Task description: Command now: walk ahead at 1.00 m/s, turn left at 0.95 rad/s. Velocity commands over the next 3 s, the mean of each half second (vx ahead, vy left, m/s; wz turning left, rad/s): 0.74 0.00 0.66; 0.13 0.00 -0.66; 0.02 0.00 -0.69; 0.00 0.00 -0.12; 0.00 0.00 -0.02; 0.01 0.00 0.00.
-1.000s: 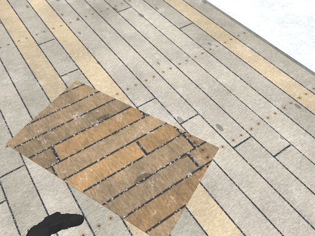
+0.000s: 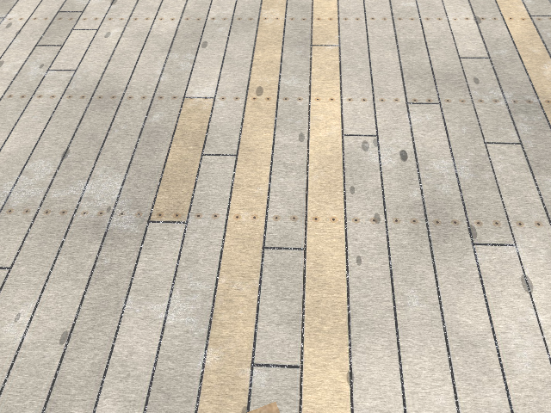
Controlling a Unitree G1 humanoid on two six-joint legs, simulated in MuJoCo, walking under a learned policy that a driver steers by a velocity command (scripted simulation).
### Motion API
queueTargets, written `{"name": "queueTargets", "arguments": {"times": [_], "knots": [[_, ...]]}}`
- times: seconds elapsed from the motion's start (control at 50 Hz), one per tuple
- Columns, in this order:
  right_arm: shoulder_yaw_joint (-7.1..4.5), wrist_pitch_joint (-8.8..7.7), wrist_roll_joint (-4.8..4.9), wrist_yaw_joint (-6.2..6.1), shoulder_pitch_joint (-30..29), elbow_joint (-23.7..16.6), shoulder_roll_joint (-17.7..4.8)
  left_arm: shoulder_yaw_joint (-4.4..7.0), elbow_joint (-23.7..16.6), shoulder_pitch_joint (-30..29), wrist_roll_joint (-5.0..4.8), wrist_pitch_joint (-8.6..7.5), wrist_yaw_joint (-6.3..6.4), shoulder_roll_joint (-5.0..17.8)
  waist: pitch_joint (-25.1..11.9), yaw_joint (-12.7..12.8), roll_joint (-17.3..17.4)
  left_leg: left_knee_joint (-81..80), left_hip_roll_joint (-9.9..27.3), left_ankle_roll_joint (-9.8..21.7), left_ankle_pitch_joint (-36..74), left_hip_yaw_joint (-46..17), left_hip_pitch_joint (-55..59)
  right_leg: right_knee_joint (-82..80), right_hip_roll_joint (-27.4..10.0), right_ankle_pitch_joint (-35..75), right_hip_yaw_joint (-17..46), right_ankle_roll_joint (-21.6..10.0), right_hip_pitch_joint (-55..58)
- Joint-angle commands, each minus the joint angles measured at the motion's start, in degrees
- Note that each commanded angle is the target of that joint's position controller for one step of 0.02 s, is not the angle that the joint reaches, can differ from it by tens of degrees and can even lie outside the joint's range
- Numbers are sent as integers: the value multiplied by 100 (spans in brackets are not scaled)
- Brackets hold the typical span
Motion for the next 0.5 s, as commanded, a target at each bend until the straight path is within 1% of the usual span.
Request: {"name": "queueTargets", "arguments": {"times": [0.02, 0.06, 0.1, 0.12, 0.14, 0.16, 0.18, 0.2, 0.22, 0.24, 0.26, 0.28, 0.3, 0.32, 0.34, 0.36, 0.38, 0.4, 0.42, 0.44, 0.46, 0.48, 0.5], "knots": [[189, 66, -30, 147, -528, -756, 280, 33, -35, 207, -101, -186, -85, 243, 281, -108, -933, -209, 464, -32, 585, -254, -1237, -1475, -1370, 1358, 817, -444, 613], [231, 64, -15, 205, -871, -950, 234, 51, 23, 75, -78, -243, -75, 322, 492, -229, -875, -876, 442, -7, 1166, -80, -1128, -1672, -1203, 1914, 169, -424, 450], [278, 60, -10, 282, -1272, -1064, 198, 81, 112, 142, -68, -254, -54, 456, 741, -210, -626, -1859, 342, 124, 1530, 324, -818, -1899, -1053, 2381, -380, -350, 469], [306, 50, -4, 315, -1492, -1090, 230, 88, 192, 325, -74, -243, -35, 493, 851, -118, -532, -2306, 204, 219, 1600, 637, -600, -1902, -936, 2945, -627, -249, 549], [330, 40, 1, 328, -1585, -1109, 260, 102, 223, 446, -58, -236, -16, 607, 835, -133, -549, -2665, 37, 345, 1605, 877, -236, -1749, -933, 4116, -812, -193, 670], [318, 29, 2, 310, -1539, -1055, 204, 128, 238, 580, -64, -198, 16, 727, 715, -180, -612, -2833, -217, 438, 1501, 1094, 76, -1420, -939, 5558, -917, -151, 943], [291, 19, 0, 277, -1344, -973, 122, 167, 222, 698, -72, -134, 63, 902, 472, -324, -765, -2931, -435, 530, 1296, 1220, 377, -940, -1017, 6815, -935, -109, 1277], [239, 8, 8, 227, -880, -839, -4, 219, 192, 661, -58, -43, 116, 1089, 176, -625, -931, -2981, -608, 618, 1003, 1218, 892, -220, -1146, 7658, -912, -100, 1419], [146, -25, -19, 163, 2, -582, -184, 270, 114, 470, -57, 64, 150, 1236, -215, -1088, -943, -3068, -787, 724, 803, 1118, 1831, 1011, -1251, 8085, -828, -158, 1232], [4, -89, -44, 53, 1243, -172, -389, 279, -16, 226, -69, 131, 134, 1237, -735, -1559, -832, -3508, -844, 931, 1016, 725, 3235, 2708, -1307, 7472, -668, -214, 626], [-197, -49, 120, -141, 1519, 4, -581, 295, -54, 59, -151, 137, 59, 1053, -863, -1598, 49, -4263, -575, 1022, 1323, -40, 4545, 4954, -365, 2936, -690, -48, -718], [-280, -16, 16, -185, 953, -222, -1323, 111, -452, 729, 3, 81, -24, 311, -915, -497, 927, -3491, 942, 1561, 5449, -2185, 5474, 7126, 262, -1792, -314, 221, -2739], [-390, 51, -27, -216, 1206, -502, -1409, 110, -809, 575, -167, 44, 53, 623, -2518, -891, 214, -4375, 1787, 2560, 4728, -3865, 6410, 7826, 339, -1487, 942, 222, -3438], [-297, 34, 26, -325, 861, -494, -1005, 27, -756, 322, -197, -1, 78, 607, -1802, -645, -662, -4984, 1810, 2222, 4269, -3640, 5396, 7151, -49, -858, 1078, 148, -3506], [-168, -13, 80, -390, 526, -377, -609, -3, -737, 214, -162, 27, 84, 521, -886, -288, -872, -5141, 1612, 1917, 4214, -2975, 4208, 6396, -346, -640, 982, 102, -3238], [-26, -81, 66, -402, 219, -320, -289, -36, -553, 323, -66, 108, 80, 436, -334, 43, -1099, -5277, 1397, 1674, 4403, -2445, 3192, 5932, -450, -740, 950, 82, -2817], [74, -191, 114, -384, 167, -302, -42, -31, -384, 499, -4, 237, 69, 422, -57, 152, -1214, -5418, 1239, 1414, 5040, -1892, 2345, 5370, -541, -727, 952, 64, -2120], [146, -279, 130, -346, 234, -166, 50, -52, -312, 624, -12, 370, 36, 295, -65, 261, -1073, -5606, 1169, 1298, 5169, -1526, 1782, 4844, -552, -775, 959, 80, -1579], [139, -349, 79, -313, 232, -46, -19, -67, -261, 659, -69, 434, -2, 190, -37, 302, -955, -5737, 1067, 1268, 5417, -1125, 1541, 4472, -456, -639, 904, 61, -1365], [129, -424, 34, -280, 358, 76, -51, -63, -256, 508, -113, 439, -25, 109, -7, 210, -851, -5722, 932, 1082, 5911, -773, 1577, 4031, -374, -323, 886, -43, -1345], [141, -457, 5, -255, 356, 172, -44, -80, -250, 470, -158, 424, -52, -9, -48, 232, -673, -5678, 716, 790, 6103, -365, 1734, 3449, -303, 128, 844, -160, -1329], [155, -472, 12, -246, 244, 190, 18, -87, -232, 408, -205, 397, -79, -78, -83, 211, -458, -5716, 491, 542, 5949, 11, 1835, 2906, -219, 674, 722, -252, -1260], [174, -481, 26, -254, 165, 185, 74, -82, -261, 212, -236, 369, -111, -92, -137, 123, -242, -5766, 385, 384, 5677, 254, 2066, 2486, -142, 1214, 599, -316, -1305]]}}
Next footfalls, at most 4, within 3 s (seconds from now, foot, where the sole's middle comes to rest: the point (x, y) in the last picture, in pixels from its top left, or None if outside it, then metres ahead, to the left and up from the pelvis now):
0.26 left None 0.42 0.06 -0.77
0.70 right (302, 344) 0.68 0.01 -0.77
1.28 left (241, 339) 0.70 0.17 -0.77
1.70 right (307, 386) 0.57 0.00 -0.77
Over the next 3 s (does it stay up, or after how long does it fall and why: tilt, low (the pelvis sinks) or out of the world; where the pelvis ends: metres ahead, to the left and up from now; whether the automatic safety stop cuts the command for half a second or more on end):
stays up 0.62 0.08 0.01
